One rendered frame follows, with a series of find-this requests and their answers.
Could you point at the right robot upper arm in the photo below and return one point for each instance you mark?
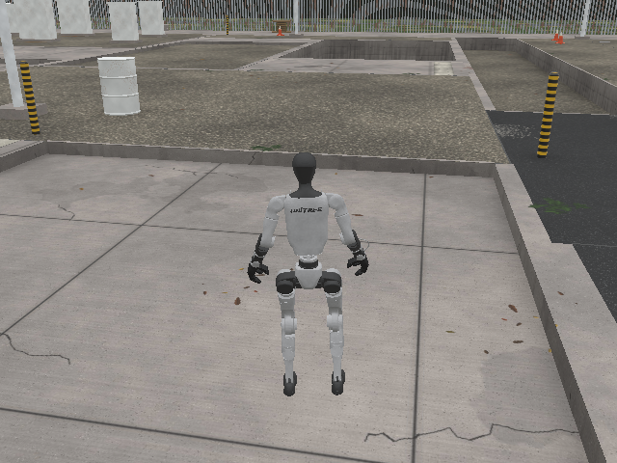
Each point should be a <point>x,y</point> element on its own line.
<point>336,202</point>

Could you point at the left robot foot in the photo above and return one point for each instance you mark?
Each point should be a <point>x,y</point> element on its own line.
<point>289,388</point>

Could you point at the robot left forearm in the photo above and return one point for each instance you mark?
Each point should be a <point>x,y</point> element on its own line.
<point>259,254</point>

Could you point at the left robot upper arm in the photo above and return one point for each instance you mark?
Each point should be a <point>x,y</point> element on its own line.
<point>270,222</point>

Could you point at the robot left thigh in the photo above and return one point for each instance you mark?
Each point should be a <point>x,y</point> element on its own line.
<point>285,283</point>

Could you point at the robot right hand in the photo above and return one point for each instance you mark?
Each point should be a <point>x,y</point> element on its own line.
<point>364,264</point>

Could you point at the robot left hand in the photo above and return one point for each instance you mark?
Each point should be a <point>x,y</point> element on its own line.
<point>251,272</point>

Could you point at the robot right forearm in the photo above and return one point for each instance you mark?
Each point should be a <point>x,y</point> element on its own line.
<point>356,248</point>

